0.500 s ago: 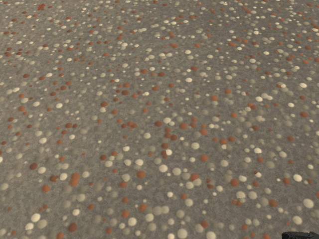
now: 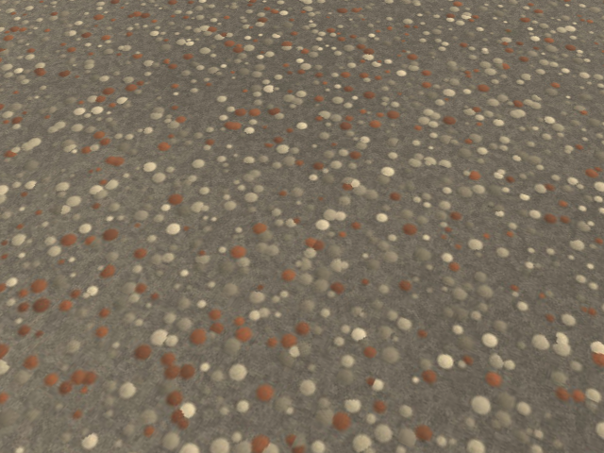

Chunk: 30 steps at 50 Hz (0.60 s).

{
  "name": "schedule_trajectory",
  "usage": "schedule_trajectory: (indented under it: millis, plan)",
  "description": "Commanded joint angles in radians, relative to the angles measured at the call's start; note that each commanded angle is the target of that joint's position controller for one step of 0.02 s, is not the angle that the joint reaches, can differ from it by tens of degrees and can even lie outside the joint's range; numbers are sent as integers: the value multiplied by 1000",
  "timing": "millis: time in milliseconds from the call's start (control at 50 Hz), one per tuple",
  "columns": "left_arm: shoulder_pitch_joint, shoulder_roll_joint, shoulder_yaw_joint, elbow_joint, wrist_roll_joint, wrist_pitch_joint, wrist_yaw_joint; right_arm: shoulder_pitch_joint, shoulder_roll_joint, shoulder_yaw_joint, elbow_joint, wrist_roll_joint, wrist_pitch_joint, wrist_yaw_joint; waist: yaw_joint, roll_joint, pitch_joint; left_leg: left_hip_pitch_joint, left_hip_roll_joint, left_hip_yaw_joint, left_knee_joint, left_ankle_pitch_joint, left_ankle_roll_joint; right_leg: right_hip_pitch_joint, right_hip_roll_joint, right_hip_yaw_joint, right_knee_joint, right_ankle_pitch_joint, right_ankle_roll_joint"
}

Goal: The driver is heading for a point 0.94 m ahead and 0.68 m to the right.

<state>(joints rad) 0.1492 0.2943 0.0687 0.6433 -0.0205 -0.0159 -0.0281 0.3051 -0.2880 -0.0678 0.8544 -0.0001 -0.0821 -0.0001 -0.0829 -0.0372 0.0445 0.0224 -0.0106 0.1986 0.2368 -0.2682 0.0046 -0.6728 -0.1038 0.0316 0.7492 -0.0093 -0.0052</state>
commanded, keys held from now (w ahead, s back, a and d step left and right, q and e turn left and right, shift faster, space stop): e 1.00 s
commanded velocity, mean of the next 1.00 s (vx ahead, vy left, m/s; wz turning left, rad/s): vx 0.10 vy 0.00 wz -0.59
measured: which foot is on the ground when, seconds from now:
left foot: down 0.00-0.12, up 0.14-0.58, down 0.60-1.00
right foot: up 0.00-0.10, down 0.12-0.60, up 0.62-0.98, down 1.00-1.00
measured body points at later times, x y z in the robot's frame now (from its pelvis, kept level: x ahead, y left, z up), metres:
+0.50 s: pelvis +0.17 -0.03 -0.01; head +0.21 -0.05 +0.44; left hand +0.39 +0.21 -0.09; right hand +0.26 -0.34 -0.11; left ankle +0.28 +0.11 -0.71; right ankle +0.20 -0.12 -0.74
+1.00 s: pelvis +0.19 -0.03 -0.01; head +0.22 -0.06 +0.44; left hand +0.49 +0.10 -0.09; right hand +0.14 -0.35 -0.12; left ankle +0.28 +0.09 -0.74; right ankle +0.13 -0.13 -0.74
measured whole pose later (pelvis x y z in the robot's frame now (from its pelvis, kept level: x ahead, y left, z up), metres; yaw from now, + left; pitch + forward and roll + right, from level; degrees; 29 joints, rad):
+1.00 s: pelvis +0.19 -0.03 -0.01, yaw -36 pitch +1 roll +1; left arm 0.17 0.31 0.08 0.59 -0.02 0.08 -0.01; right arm 0.14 -0.31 -0.08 0.73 0.02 0.02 -0.02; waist -0.02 0.01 0.06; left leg -0.27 0.12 0.12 0.54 -0.28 -0.05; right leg -0.29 -0.01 -0.02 0.56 -0.26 0.00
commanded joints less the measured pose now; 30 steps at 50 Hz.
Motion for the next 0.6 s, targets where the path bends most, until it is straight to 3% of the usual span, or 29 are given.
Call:
schedule_trajectory:
  millis: [20, 60, 80, 100, 120, 140, 160, 180, 200, 220, 240, 260, 300, 340, 400, 460, 520, 560, 580, 600]
  plan:
    - [-99, 36, 5, -108, 6, -16, -22, -51, -187, -42, -59, 15, 7, -10, 15, 91, 42, -26, 267, -44, -22, 559, 130, 50, 28, -62, -105, 15, -20]
    - [-52, 73, 25, -113, 13, -12, -30, -62, -216, -52, -63, 32, 23, -19, 56, 128, -12, 20, 270, -21, 104, 813, 105, 142, 83, -102, -130, -68, -52]
    - [25, 102, 41, -97, 15, -9, -31, -75, -226, -57, -69, 42, 30, -23, 102, 138, -58, 20, 262, -13, 220, 912, 90, 235, 119, -119, -150, -97, -75]
    - [159, 146, 67, -62, 15, -7, -23, -93, -213, -53, -78, 48, 34, -25, 177, 113, -126, -28, 230, 7, 401, 890, 60, 412, 158, -124, -224, -19, -109]
    - [267, 207, 92, -38, 16, 1, 0, -66, -175, -38, -85, 28, 29, -21, 228, 21, -193, -212, 174, 15, 668, 615, -1, 656, 107, -22, -268, 218, -155]
    - [219, 312, 94, -61, 20, 9, 23, 53, -33, 4, -115, -50, 19, -4, 86, -287, -282, -589, 21, -27, 1043, -426, -67, 969, -156, 337, -131, 748, -299]
    - [208, 284, 81, -123, 32, -5, 9, 79, -113, 7, -115, -21, 5, 9, 136, -187, -547, -663, -32, -263, 1225, -475, -70, 1037, -298, 667, -264, 502, -455]
    - [169, 221, 66, -127, 28, -11, -1, -65, -178, -13, -134, 19, 5, 10, 176, -45, -448, -706, 17, -301, 1209, -353, -51, 944, -232, 551, -327, 373, -397]
    - [114, 191, 57, -114, 9, -14, 0, -117, -163, -9, -158, 19, 9, 0, 143, 0, -302, -740, 47, -282, 1127, -259, -44, 804, -178, 452, -350, 277, -342]
    - [71, 163, 48, -115, 1, -12, 6, -120, -155, -8, -144, 4, 20, -14, 112, 40, -218, -712, 79, -283, 1060, -207, -50, 668, -139, 391, -373, 243, -305]
    - [35, 158, 46, -121, 10, -8, 13, -108, -164, -12, -146, -3, 33, -21, 78, 15, -182, -647, 90, -290, 1007, -172, -54, 551, -115, 356, -397, 243, -293]
    - [15, 161, 45, -127, 25, -5, 16, -93, -165, -14, -142, -6, 45, -23, 57, -5, -170, -588, 85, -285, 975, -155, -56, 471, -95, 334, -415, 252, -286]
    - [4, 169, 48, -121, 33, -5, 25, -68, -134, -7, -132, -13, 56, -29, 40, -18, -183, -537, 65, -269, 887, -135, -74, 403, -70, 288, -411, 341, -286]
    - [16, 181, 53, -110, 25, 1, 38, -93, -116, -1, -139, -17, 63, -34, 48, -21, -199, -537, 47, -272, 799, -100, -93, 398, -55, 279, -398, 339, -280]
    - [8, 183, 53, -110, 15, 24, 56, -145, -110, 2, -154, -11, 75, -33, 65, -45, -201, -525, 30, -289, 688, -18, -104, 383, -25, 306, -402, 98, -247]
    - [6, 177, 52, -108, 18, 39, 60, -196, -108, 1, -174, -5, 75, -29, 84, -82, -164, -501, 9, -302, 580, 0, -99, 366, -6, 360, -405, -92, -224]
    - [18, 171, 52, -105, 16, 48, 55, -210, -114, -3, -187, -1, 59, -21, 97, -113, -157, -459, -11, -306, 467, -42, -82, 412, -11, 425, -358, -48, -215]
    - [3, 162, 48, -108, 6, 54, 55, -173, -115, -10, -182, 1, 47, -12, 72, -122, -161, -379, -16, -296, 303, 6, -56, 436, 6, 456, -306, 16, -190]
    - [-1, 151, 44, -109, -2, 58, 58, -136, -125, -17, -171, -2, 42, -9, 51, -112, -158, -293, 7, -291, 171, 115, -35, 411, 38, 445, -267, -14, -156]
    - [38, 108, 32, -110, 3, 60, 58, -116, -186, -33, -175, -18, 44, -13, 71, 5, -183, -175, 176, -417, 118, 194, 27, 326, 104, 368, -133, -235, -100]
